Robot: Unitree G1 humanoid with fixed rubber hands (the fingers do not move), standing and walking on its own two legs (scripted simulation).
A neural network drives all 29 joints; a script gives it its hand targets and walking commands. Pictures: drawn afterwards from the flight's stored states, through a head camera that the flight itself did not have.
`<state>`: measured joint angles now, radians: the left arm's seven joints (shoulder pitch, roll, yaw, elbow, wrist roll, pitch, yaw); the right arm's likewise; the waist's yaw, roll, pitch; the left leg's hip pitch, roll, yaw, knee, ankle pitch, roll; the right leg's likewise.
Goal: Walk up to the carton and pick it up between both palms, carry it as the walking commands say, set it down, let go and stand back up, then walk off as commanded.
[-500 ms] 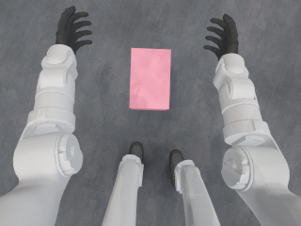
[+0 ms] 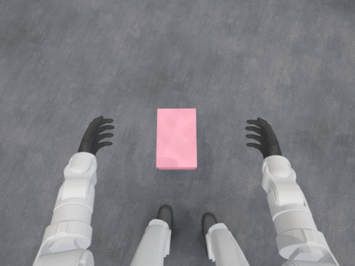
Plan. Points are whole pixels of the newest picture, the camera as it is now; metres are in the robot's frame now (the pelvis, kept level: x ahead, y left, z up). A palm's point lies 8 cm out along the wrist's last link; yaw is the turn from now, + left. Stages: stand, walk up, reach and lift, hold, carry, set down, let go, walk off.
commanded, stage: let go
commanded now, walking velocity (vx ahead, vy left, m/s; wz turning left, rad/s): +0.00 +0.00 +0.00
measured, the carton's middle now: (176, 140) +0.48 +0.04 -0.63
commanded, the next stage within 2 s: stand in 0.90 s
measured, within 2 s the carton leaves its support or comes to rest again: neither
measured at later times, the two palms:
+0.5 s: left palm (65, 233) +0.21 +0.22 -0.02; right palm (340, 230) +0.22 -0.25 -0.02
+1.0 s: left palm (54, 239) +0.20 +0.24 -0.03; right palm (349, 240) +0.20 -0.27 -0.03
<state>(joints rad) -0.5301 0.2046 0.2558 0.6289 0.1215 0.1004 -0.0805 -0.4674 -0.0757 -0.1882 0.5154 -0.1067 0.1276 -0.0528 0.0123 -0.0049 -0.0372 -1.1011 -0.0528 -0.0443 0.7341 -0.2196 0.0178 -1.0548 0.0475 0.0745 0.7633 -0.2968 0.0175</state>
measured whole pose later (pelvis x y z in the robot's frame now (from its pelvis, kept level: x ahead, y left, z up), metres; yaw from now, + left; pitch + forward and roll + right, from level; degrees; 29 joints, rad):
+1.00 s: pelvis +0.05 -0.01 +0.05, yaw +0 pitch -1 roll +0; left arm 0.21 0.27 0.04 0.54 0.03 0.08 -0.01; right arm 0.18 -0.25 -0.03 0.58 -0.03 0.08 0.00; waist 0.01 -0.01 0.04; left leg -0.20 -0.03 -0.05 0.49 -0.27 0.00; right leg -0.13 0.05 0.08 0.48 -0.32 -0.02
